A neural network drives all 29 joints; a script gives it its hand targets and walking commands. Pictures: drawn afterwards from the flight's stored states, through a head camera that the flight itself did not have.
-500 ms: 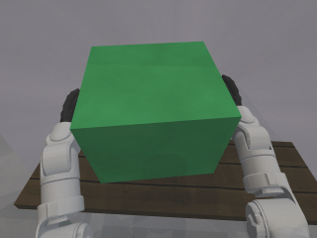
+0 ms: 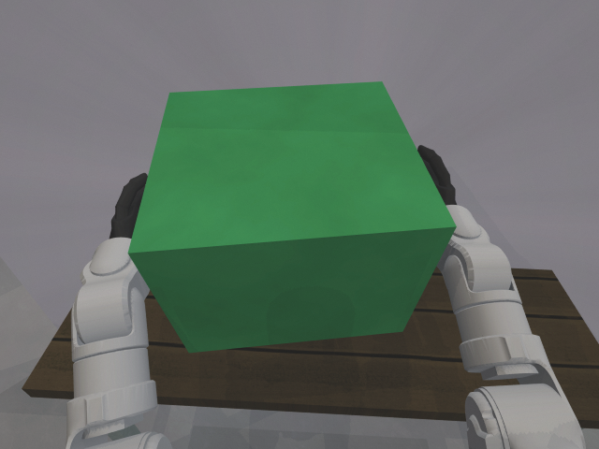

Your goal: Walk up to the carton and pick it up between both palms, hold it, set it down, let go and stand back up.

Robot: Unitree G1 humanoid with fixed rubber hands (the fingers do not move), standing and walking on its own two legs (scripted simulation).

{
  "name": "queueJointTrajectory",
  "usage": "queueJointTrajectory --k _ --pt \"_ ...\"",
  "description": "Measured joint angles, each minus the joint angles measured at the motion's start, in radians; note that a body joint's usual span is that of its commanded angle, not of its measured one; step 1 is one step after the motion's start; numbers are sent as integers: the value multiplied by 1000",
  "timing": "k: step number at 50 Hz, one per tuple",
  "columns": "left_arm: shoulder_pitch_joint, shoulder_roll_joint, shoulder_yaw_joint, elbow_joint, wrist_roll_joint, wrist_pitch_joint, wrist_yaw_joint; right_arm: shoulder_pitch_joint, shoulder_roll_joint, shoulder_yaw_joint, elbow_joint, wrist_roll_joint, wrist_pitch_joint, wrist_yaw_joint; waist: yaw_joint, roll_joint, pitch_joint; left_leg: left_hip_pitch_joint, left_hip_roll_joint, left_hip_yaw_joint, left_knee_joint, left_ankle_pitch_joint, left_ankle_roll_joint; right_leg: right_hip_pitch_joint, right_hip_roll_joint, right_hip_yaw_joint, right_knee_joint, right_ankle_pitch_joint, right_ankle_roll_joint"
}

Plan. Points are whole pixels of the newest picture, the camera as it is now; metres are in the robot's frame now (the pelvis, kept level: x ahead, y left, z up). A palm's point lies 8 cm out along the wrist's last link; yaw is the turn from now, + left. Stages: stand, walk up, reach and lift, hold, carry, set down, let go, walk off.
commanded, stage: hold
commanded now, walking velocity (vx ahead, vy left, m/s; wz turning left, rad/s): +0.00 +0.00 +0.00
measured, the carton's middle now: (287, 213) +0.39 -0.01 +0.16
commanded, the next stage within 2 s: set down in 0.40 s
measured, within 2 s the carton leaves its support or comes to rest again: neither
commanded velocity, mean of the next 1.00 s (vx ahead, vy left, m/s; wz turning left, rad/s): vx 0.00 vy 0.00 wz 0.00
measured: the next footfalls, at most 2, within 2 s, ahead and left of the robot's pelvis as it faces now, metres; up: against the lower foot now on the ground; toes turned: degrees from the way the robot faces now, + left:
none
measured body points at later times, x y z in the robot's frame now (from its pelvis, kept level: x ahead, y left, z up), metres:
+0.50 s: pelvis +0.00 +0.00 +0.00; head -0.04 +0.01 +0.45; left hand +0.36 +0.18 +0.18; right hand +0.37 -0.21 +0.19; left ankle +0.00 +0.13 -0.75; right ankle +0.01 -0.13 -0.75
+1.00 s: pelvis +0.01 +0.01 +0.00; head -0.01 +0.03 +0.45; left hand +0.39 +0.18 +0.13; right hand +0.36 -0.21 +0.14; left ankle +0.00 +0.13 -0.75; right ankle +0.01 -0.12 -0.75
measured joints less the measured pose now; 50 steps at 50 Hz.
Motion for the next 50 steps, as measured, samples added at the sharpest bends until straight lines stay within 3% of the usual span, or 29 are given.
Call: queueJointTrajectory --k 15,20,24,30,36,40,50 --pt "2 -4 -1 -11 6 6 1 0 -8 7 -1 2 -2 2 -5 5 -3 -1 0 3 0 4 0 -1 1 3 -1 4 0" --pt "-25 -5 7 31 9 -1 0 -19 -4 -9 33 -11 -5 11 2 9 -6 -7 0 7 -1 8 0 -11 1 8 5 6 -1" --pt "-6 8 -10 24 8 -32 -6 3 -5 9 -4 -32 -16 4 7 4 -15 4 1 12 -21 17 1 -5 2 12 -8 13 0" --pt "-50 4 20 109 38 -131 -44 5 38 -49 40 -107 -116 39 14 -15 -9 18 -1 12 -17 13 2 5 -1 11 5 3 1" --pt "-70 19 39 213 68 -235 -80 15 93 -106 118 -191 -237 58 -1 -27 24 53 -7 12 -18 6 8 44 -9 6 2 -5 6" --pt "-52 21 18 242 66 -276 -77 65 97 -98 131 -191 -298 43 -3 -33 49 65 -9 15 -14 -2 12 63 -11 5 -8 -7 11" --pt "20 22 -59 197 4 -317 -11 148 67 -50 110 -131 -393 16 1 -35 69 50 -4 29 8 -26 12 58 -7 12 -15 -12 13"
